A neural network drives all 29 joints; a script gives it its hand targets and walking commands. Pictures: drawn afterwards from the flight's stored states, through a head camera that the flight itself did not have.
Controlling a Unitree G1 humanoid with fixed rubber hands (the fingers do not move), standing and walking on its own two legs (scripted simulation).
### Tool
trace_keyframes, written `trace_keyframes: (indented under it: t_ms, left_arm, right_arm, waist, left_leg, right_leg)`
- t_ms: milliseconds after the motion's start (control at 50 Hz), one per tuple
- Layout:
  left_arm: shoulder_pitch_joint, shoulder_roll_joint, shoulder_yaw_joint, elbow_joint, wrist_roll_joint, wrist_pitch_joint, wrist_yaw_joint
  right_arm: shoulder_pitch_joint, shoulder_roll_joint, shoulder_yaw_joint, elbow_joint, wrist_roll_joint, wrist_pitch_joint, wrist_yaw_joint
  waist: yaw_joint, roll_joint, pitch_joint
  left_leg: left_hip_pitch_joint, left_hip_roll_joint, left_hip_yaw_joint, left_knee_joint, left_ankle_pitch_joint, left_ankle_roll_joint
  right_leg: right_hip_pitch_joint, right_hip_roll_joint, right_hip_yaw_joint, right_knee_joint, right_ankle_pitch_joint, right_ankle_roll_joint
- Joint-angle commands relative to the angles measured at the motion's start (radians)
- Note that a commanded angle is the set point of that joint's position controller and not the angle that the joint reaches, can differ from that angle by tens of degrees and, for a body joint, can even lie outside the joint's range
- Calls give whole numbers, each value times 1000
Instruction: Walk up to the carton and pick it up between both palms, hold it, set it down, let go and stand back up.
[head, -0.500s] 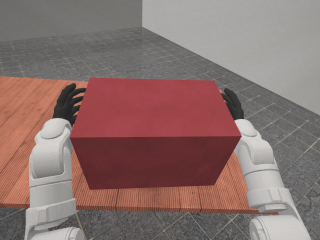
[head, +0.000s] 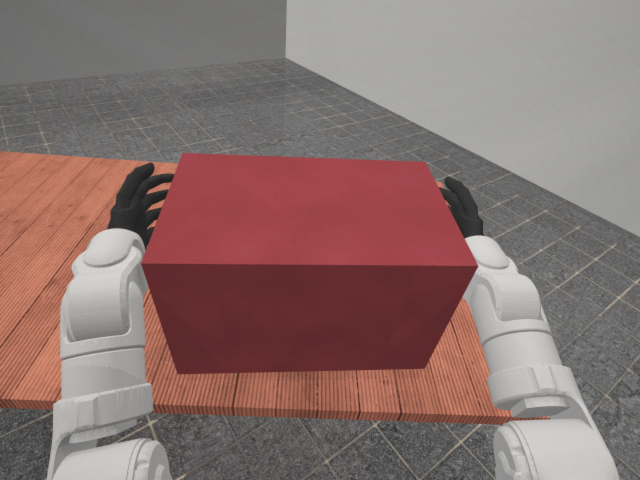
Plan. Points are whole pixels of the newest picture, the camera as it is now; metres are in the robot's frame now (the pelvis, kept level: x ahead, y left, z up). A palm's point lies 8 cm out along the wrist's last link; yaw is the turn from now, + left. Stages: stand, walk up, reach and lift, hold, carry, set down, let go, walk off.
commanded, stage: hold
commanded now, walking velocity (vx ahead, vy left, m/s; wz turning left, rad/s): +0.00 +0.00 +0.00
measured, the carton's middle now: (306, 263) +0.35 +0.01 +0.15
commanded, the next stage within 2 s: none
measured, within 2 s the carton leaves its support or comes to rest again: neither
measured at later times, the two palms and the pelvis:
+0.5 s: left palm (138, 231) +0.36 +0.20 +0.19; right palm (460, 238) +0.37 -0.19 +0.18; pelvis +0.01 +0.00 +0.00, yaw +0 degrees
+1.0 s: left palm (130, 233) +0.35 +0.21 +0.20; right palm (463, 237) +0.36 -0.19 +0.19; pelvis +0.01 +0.00 +0.00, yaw +0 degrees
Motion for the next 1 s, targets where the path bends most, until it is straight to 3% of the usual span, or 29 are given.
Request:
trace_keyframes:
  t_ms: [0, 20, 40, 120, 140, 180, 200, 220, 260, 340, 380, 400, 440, 480, 520, 540, 560, 600, 620, 660, 700, 760, 820, 840, 880, 900, 920, 940, 980]
  left_arm:
    - [-584, -420, -429, -81, -116, -45, -109]
    - [-577, -427, -441, -144, -123, -55, -103]
    - [-567, -446, -439, -117, -137, -55, -103]
    - [-617, -453, -474, -141, -145, -66, -97]
    - [-571, -443, -446, -84, -134, -56, -98]
    - [-540, -432, -454, -88, -136, -54, -98]
    - [-583, -433, -451, -125, -129, -61, -99]
    - [-573, -439, -457, -75, -122, -56, -103]
    - [-590, -453, -471, -133, -130, -59, -106]
    - [-539, -428, -442, -96, -134, -60, -103]
    - [-516, -433, -448, -159, -130, -66, -100]
    - [-532, -419, -451, -133, -134, -65, -103]
    - [-492, -419, -454, -174, -140, -68, -104]
    - [-497, -425, -489, -216, -159, -69, -97]
    - [-464, -415, -465, -194, -154, -53, -100]
    - [-487, -389, -458, -255, -147, -52, -101]
    - [-495, -391, -461, -252, -143, -51, -96]
    - [-490, -390, -460, -229, -132, -32, -107]
    - [-471, -390, -447, -264, -132, -32, -110]
    - [-443, -411, -480, -308, -158, -40, -98]
    - [-444, -396, -480, -294, -157, -40, -95]
    - [-449, -358, -424, -242, -126, -23, -112]
    - [-476, -371, -428, -223, -128, -17, -122]
    - [-469, -388, -469, -306, -153, -34, -115]
    - [-479, -414, -468, -272, -146, -39, -105]
    - [-502, -405, -457, -188, -138, -29, -108]
    - [-509, -398, -466, -224, -142, -31, -109]
    - [-466, -390, -436, -186, -135, -25, -107]
    - [-540, -424, -455, -188, -136, -31, -107]
  right_arm:
    - [-789, 473, 322, -349, 108, -78, 148]
    - [-749, 473, 325, -344, 108, -78, 149]
    - [-804, 471, 333, -391, 110, -90, 151]
    - [-785, 478, 301, -346, 98, -94, 163]
    - [-771, 458, 302, -339, 91, -87, 162]
    - [-775, 464, 330, -339, 100, -94, 158]
    - [-765, 471, 318, -332, 101, -93, 158]
    - [-741, 451, 303, -285, 89, -86, 156]
    - [-747, 456, 307, -295, 97, -91, 160]
    - [-781, 481, 336, -390, 109, -91, 152]
    - [-743, 472, 376, -404, 136, -99, 139]
    - [-741, 461, 364, -383, 132, -94, 136]
    - [-718, 460, 385, -457, 147, -92, 126]
    - [-691, 445, 385, -442, 159, -81, 115]
    - [-665, 435, 383, -460, 151, -63, 113]
    - [-638, 421, 361, -450, 153, -56, 119]
    - [-648, 421, 367, -429, 158, -60, 123]
    - [-655, 424, 353, -442, 147, -55, 126]
    - [-666, 420, 370, -484, 151, -60, 128]
    - [-650, 436, 403, -563, 181, -69, 119]
    - [-655, 412, 381, -513, 167, -59, 116]
    - [-641, 415, 372, -477, 138, -38, 125]
    - [-686, 425, 375, -475, 146, -49, 123]
    - [-689, 434, 385, -560, 154, -71, 121]
    - [-677, 425, 365, -508, 145, -67, 119]
    - [-683, 411, 333, -458, 130, -52, 121]
    - [-677, 413, 326, -439, 129, -54, 126]
    - [-681, 405, 331, -461, 133, -51, 135]
    - [-703, 441, 334, -423, 110, -57, 146]
  waist:
    - [0, 69, -316]
    - [6, 56, -334]
    - [2, 46, -378]
    - [-16, 82, -357]
    - [-2, 42, -310]
    - [-5, 44, -337]
    - [8, 55, -345]
    - [-25, 88, -301]
    - [-15, 89, -335]
    - [7, 5, -346]
    - [11, 28, -397]
    - [-14, 43, -383]
    - [0, 27, -382]
    - [-31, 72, -387]
    - [-26, 34, -335]
    - [-17, 82, -347]
    - [-4, 72, -335]
    - [-27, 85, -329]
    - [4, 79, -358]
    - [6, 62, -421]
    - [-23, 67, -382]
    - [11, 14, -304]
    - [-1, 48, -333]
    - [0, 35, -408]
    - [-15, 74, -371]
    - [-27, 81, -291]
    - [-25, 85, -326]
    - [-5, 53, -322]
    - [-8, 45, -306]
  left_leg:
    - [110, -76, 24, -9, 220, -12]
    - [106, -67, 9, -10, 223, -9]
    - [91, -74, 17, -7, 218, -9]
    - [109, -67, 10, -20, 171, -13]
    - [112, -64, 6, -27, 178, -7]
    - [122, -72, 18, -8, 224, -4]
    - [122, -69, 22, -14, 226, -10]
    - [118, -67, 12, -14, 207, -13]
    - [122, -65, 8, -10, 230, -16]
    - [97, -80, 29, -6, 228, 9]
    - [135, -83, 24, 18, 319, -6]
    - [151, -82, 15, 27, 331, -6]
    - [149, -85, 13, 36, 378, -12]
    - [174, -86, 7, 47, 425, -26]
    - [154, -79, 3, 45, 401, -17]
    - [169, -72, 4, 35, 406, -24]
    - [137, -79, 10, 31, 369, -23]
    - [147, -80, 21, 21, 350, -24]
    - [146, -76, 15, 19, 371, -20]
    - [168, -78, 7, 55, 467, -27]
    - [168, -71, -2, 58, 443, -31]
    - [122, -72, 19, 9, 320, -8]
    - [122, -81, 23, 15, 324, -15]
    - [150, -76, 15, 30, 399, -24]
    - [159, -74, 13, 30, 390, -30]
    - [131, -71, 10, 15, 302, -32]
    - [150, -64, 7, 14, 330, -28]
    - [122, -66, 12, 0, 287, -16]
    - [90, -68, 19, -24, 206, -15]
  right_leg:
    - [40, 66, 2, -20, 144, -1]
    - [48, 71, 9, -10, 156, 5]
    - [73, 73, -3, -3, 150, 1]
    - [19, 61, -5, -19, 109, -1]
    - [3, 68, -10, -29, 96, 1]
    - [38, 68, -7, -15, 141, 3]
    - [41, 70, -1, -10, 133, 7]
    - [26, 68, -5, -18, 119, -1]
    - [28, 65, -10, -17, 130, -2]
    - [74, 63, -2, -8, 192, 14]
    - [96, 71, 5, 5, 281, 15]
    - [92, 69, 5, -2, 295, 13]
    - [99, 76, -2, 8, 336, 22]
    - [103, 71, 6, 11, 379, 12]
    - [85, 79, 4, 1, 340, 15]
    - [69, 80, 5, 0, 304, 11]
    - [73, 69, 16, 0, 301, 13]
    - [78, 71, 10, 3, 297, 7]
    - [92, 80, 8, 7, 305, 8]
    - [134, 79, 8, 27, 438, 15]
    - [91, 83, 9, 18, 353, 13]
    - [91, 73, 18, -7, 275, 8]
    - [104, 67, 10, -1, 312, 1]
    - [119, 76, 15, 15, 366, 4]
    - [96, 80, 4, 11, 334, 7]
    - [48, 73, 7, -14, 232, 1]
    - [53, 75, 1, -12, 220, -3]
    - [60, 67, 3, -18, 213, -4]
    - [35, 66, -3, -19, 149, -4]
